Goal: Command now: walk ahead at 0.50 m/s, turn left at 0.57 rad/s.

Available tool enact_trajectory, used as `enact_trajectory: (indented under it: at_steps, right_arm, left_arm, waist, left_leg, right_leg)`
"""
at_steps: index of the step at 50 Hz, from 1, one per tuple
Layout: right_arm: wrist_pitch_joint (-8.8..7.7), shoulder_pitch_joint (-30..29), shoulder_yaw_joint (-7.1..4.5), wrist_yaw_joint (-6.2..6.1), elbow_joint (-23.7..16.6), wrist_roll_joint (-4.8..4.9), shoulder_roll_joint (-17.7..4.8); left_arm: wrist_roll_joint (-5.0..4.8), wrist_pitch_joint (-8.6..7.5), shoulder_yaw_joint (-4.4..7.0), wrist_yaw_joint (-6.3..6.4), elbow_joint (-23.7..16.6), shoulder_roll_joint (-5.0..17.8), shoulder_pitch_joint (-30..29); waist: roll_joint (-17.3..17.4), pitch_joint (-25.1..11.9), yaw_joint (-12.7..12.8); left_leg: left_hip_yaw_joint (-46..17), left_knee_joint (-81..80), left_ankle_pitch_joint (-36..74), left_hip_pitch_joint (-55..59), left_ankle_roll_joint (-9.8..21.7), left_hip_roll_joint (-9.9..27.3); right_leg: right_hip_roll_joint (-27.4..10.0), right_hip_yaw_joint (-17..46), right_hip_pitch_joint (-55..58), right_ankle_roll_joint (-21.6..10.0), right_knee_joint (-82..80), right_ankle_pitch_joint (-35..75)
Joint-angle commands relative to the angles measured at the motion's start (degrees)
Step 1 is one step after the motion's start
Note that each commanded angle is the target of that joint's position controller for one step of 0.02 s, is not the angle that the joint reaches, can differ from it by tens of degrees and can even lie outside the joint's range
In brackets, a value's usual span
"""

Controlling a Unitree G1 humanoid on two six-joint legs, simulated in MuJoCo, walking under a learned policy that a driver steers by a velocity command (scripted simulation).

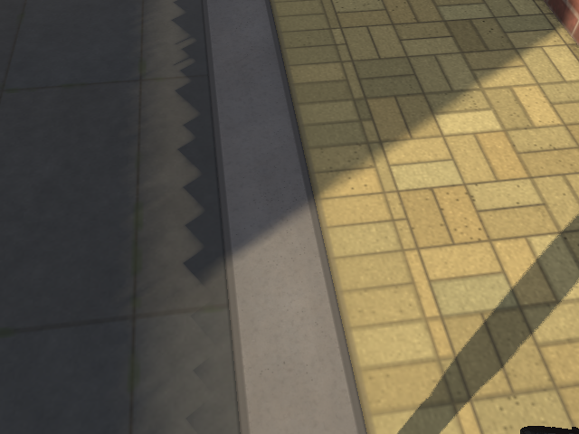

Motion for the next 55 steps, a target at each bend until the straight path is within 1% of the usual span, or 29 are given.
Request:
enact_trajectory:
  at_steps: [1,2,3,4,5,9,14,18,21,23,24,25,26,27,28,29,32,35,38,42,45,47,48,49,50,51,52,53,55]
  right_arm:
    - [-1.27,18.38,-4.20,-0.28,-0.58,-0.36,-14.58]
    - [-2.17,17.03,-3.35,-0.13,-0.13,-0.74,-11.60]
    - [-2.66,13.53,-2.76,-0.08,-0.43,-0.53,-9.74]
    - [-2.79,9.85,-2.08,-0.36,-1.11,-0.62,-7.53]
    - [-2.77,7.90,-1.60,-0.70,-2.12,-1.19,-6.64]
    - [-3.09,10.13,-2.18,-2.25,-1.85,-0.90,-9.20]
    - [-2.36,14.13,-2.26,-3.35,-0.74,-0.54,-9.54]
    - [-1.77,17.32,-2.25,-3.52,0.57,-0.16,-9.27]
    - [-1.05,16.95,-2.28,-3.99,0.68,-0.36,-9.14]
    - [-0.89,15.96,-1.50,-3.83,0.46,-0.63,-7.03]
    - [-1.06,15.58,-0.37,-3.56,-0.52,-1.45,-4.57]
    - [-1.68,24.65,0.69,-3.46,-0.65,-0.05,-0.91]
    - [-2.11,25.43,0.53,-3.57,0.19,0.73,-4.50]
    - [-2.11,18.49,-0.52,-3.47,-0.35,0.83,-8.66]
    - [-2.08,13.26,-0.49,-3.51,-1.60,0.09,-8.85]
    - [-2.29,10.25,-0.50,-3.36,-2.51,-0.87,-8.11]
    - [-2.25,11.99,-0.06,-2.71,-2.09,-0.81,-4.87]
    - [-2.47,7.90,0.92,-2.59,-3.71,-1.48,-3.09]
    - [-3.06,2.42,1.66,-2.04,-4.82,-1.34,-2.01]
    - [-3.49,-4.19,1.79,-1.10,-6.49,-0.57,-2.34]
    - [-3.78,-6.31,1.43,-0.35,-7.74,-0.39,-3.60]
    - [-4.12,-0.94,0.28,-0.42,-6.62,-0.72,-5.75]
    - [-4.13,6.98,-1.13,-0.90,-4.31,-1.13,-8.36]
    - [-3.95,17.81,-2.48,-1.68,-2.69,-2.21,-12.84]
    - [-3.31,20.39,-3.21,-1.76,-1.72,-2.39,-16.87]
    - [-3.18,20.95,-1.88,-1.74,-1.75,-2.01,-11.13]
    - [-3.32,17.59,-1.02,-1.83,-1.62,-1.69,-9.05]
    - [-3.49,13.84,-0.44,-1.76,-1.69,-1.77,-7.41]
    - [-4.22,8.85,0.23,-1.44,-1.44,-2.27,-4.75]
  left_arm:
    - [-0.91,-4.82,-0.08,-0.88,-9.30,6.27,-5.22]
    - [-2.48,-5.81,0.11,-1.26,-10.53,7.10,-8.33]
    - [-1.49,-6.18,-0.01,-0.88,-9.82,6.47,-8.05]
    - [0.12,-5.90,0.49,-0.46,-9.00,7.16,-7.45]
    - [0.52,-5.13,0.77,-0.58,-8.61,7.46,-6.24]
    - [1.59,-3.12,0.32,-0.44,-10.09,5.03,-9.13]
    - [0.92,-3.55,-0.72,-1.25,-13.18,2.87,-18.85]
    - [0.32,-4.49,-0.53,-2.34,-15.25,4.23,-22.64]
    - [0.18,-5.33,0.11,-2.85,-14.94,5.92,-19.88]
    - [0.91,-5.96,1.29,-2.55,-12.41,7.90,-10.67]
    - [1.93,-6.10,1.94,-2.22,-11.51,10.35,-2.14]
    - [2.38,-5.39,3.37,-2.27,-9.10,15.14,5.67]
    - [0.38,-5.08,2.57,-2.91,-7.97,11.20,6.85]
    - [-0.20,-4.75,1.43,-2.71,-8.77,7.17,3.41]
    - [0.45,-4.19,0.76,-2.53,-9.51,5.89,-0.38]
    - [0.94,-3.85,0.24,-2.48,-9.40,4.81,-2.63]
    - [1.08,-4.20,-0.42,-2.24,-8.55,3.65,-3.42]
    - [0.32,-4.38,0.29,-1.87,-7.30,6.74,-1.54]
    - [-0.17,-3.74,0.48,-1.58,-6.47,8.10,0.10]
    - [-0.77,-2.79,0.41,-1.56,-4.50,9.09,4.77]
    - [-1.00,-1.76,0.55,-1.38,-3.32,9.93,6.21]
    - [-1.22,-1.10,0.58,-1.11,-3.08,10.61,5.42]
    - [-1.00,-1.04,0.11,-1.03,-3.29,9.60,5.30]
    - [0.41,-1.40,-1.32,-1.02,-5.27,6.28,4.22]
    - [0.19,-2.49,-3.26,-1.15,-6.36,-0.21,11.16]
    - [-1.20,-3.08,-1.75,-1.24,-5.41,6.04,8.15]
    - [-2.16,-3.27,-0.81,-1.36,-6.96,8.48,3.54]
    - [-1.80,-3.08,-0.82,-1.20,-7.32,7.85,1.29]
    - [-0.98,-1.76,-0.44,-1.13,-7.17,6.37,1.60]
  waist:
    - [7.15,-22.12,-8.54]
    - [5.01,-15.12,-7.95]
    - [-0.06,-10.29,-5.14]
    - [-0.12,-8.57,-2.98]
    - [1.09,-7.60,-1.40]
    - [0.59,-5.45,-1.32]
    - [3.68,-3.14,-5.18]
    - [4.40,-2.70,-6.55]
    - [6.65,-3.38,-4.83]
    - [7.15,-7.88,-0.37]
    - [3.51,-15.70,3.47]
    - [-13.92,-24.26,1.26]
    - [-16.18,-22.74,1.94]
    - [-9.30,-13.55,3.18]
    - [-4.78,-8.43,2.49]
    - [-3.44,-4.49,1.29]
    - [-6.54,-4.24,-1.77]
    - [-5.41,-3.53,-1.02]
    - [-4.80,-2.99,0.86]
    - [-4.97,-1.84,3.36]
    - [-5.72,-1.21,2.72]
    - [-5.73,-3.93,-1.57]
    - [-4.70,-9.02,-5.48]
    - [0.68,-17.95,-10.03]
    - [16.10,-25.49,-6.78]
    - [10.58,-23.65,-9.19]
    - [8.28,-15.30,-8.62]
    - [5.49,-11.41,-6.83]
    - [6.25,-6.58,-3.24]
  left_leg:
    - [-50.53,-23.04,-14.25,49.66,16.86,19.20]
    - [-42.38,-22.74,-10.69,44.67,14.56,17.83]
    - [-35.00,-22.19,-4.26,36.04,12.38,15.09]
    - [-29.56,-22.34,1.04,29.42,10.80,12.71]
    - [-27.00,-23.54,4.35,25.02,10.30,11.22]
    - [-21.31,-25.85,12.94,18.65,10.44,8.69]
    - [-18.28,-24.80,6.47,16.42,6.45,5.09]
    - [-22.97,-20.43,4.26,20.58,5.64,7.08]
    - [-26.83,-15.66,7.07,24.67,4.75,8.94]
    - [-24.71,-7.31,16.94,24.15,2.54,5.83]
    - [-21.33,6.71,12.37,17.68,0.47,2.95]
    - [-14.54,27.41,-11.56,-3.23,-4.64,-5.96]
    - [-15.92,35.26,-24.63,-12.80,-5.07,-4.46]
    - [-16.14,38.16,-20.10,-16.18,-4.97,-1.66]
    - [-13.43,37.02,-15.98,-15.08,-4.79,0.53]
    - [-12.54,33.52,-13.19,-13.90,-4.68,2.10]
    - [-10.20,25.75,-9.81,-7.85,-4.76,5.22]
    - [-8.17,16.71,-4.63,-9.38,-6.05,6.42]
    - [-6.40,5.21,4.98,-6.97,-6.50,5.77]
    - [-4.63,-3.71,10.44,-3.55,-6.53,3.61]
    - [-4.49,-7.49,6.01,-2.80,-4.66,2.65]
    - [-3.23,-11.32,4.40,7.36,-2.79,0.67]
    - [-3.12,-11.97,5.15,19.69,-1.24,0.49]
    - [-13.89,-9.39,7.09,37.19,2.61,11.21]
    - [-37.81,-14.18,-2.08,53.37,10.65,24.71]
    - [-41.32,-17.94,-9.80,50.15,9.92,23.57]
    - [-32.63,-19.25,-8.23,43.41,7.61,21.64]
    - [-26.43,-20.95,-4.79,36.41,6.29,19.08]
    - [-18.07,-25.48,0.14,26.03,5.11,15.79]
  right_leg:
    - [6.59,18.44,-43.05,-1.78,39.10,-6.13]
    - [4.27,17.86,-46.22,-3.33,36.83,-1.45]
    - [1.55,17.97,-43.54,-3.82,31.49,3.14]
    - [-0.34,18.25,-39.24,-3.54,26.23,6.06]
    - [-1.23,18.48,-35.77,-3.17,23.94,8.20]
    - [0.18,16.62,-34.48,0.29,13.05,15.45]
    - [4.25,16.04,-31.21,1.23,-7.03,31.36]
    - [5.85,17.25,-29.73,-0.12,-13.44,31.21]
    - [6.28,17.22,-26.64,-2.03,-15.40,24.76]
    - [6.39,15.29,-13.48,-5.17,-18.18,25.15]
    - [-1.32,22.47,1.28,-9.01,-15.64,24.59]
    - [-13.85,47.72,22.86,-19.22,-18.34,15.15]
    - [-16.74,60.63,23.59,-20.17,-25.24,0.24]
    - [-14.48,53.15,15.95,-17.48,-26.57,-4.33]
    - [-12.01,45.31,7.75,-15.57,-27.35,0.10]
    - [-9.79,40.04,0.65,-15.34,-28.85,6.15]
    - [-5.90,31.29,-6.25,-14.98,-31.93,17.24]
    - [-6.33,26.76,-6.63,-16.44,-34.27,24.62]
    - [-4.49,21.38,-6.68,-14.87,-34.82,27.45]
    - [-5.12,19.42,-4.25,-13.62,-33.49,28.00]
    - [-7.66,20.30,0.67,-12.44,-30.72,30.87]
    - [-6.78,19.77,0.46,-10.83,-23.63,41.82]
    - [-3.93,17.81,-2.89,-9.34,-14.28,46.07]
    - [-0.50,15.45,-14.36,-6.92,2.84,33.08]
    - [8.12,13.79,-35.20,-3.69,21.93,-3.78]
    - [6.02,20.26,-40.92,-3.82,29.04,-6.80]
    - [3.74,19.78,-43.96,-4.16,30.20,-1.90]
    - [1.49,18.64,-42.35,-3.85,28.29,2.88]
    - [-1.04,18.97,-37.38,-3.07,24.27,8.59]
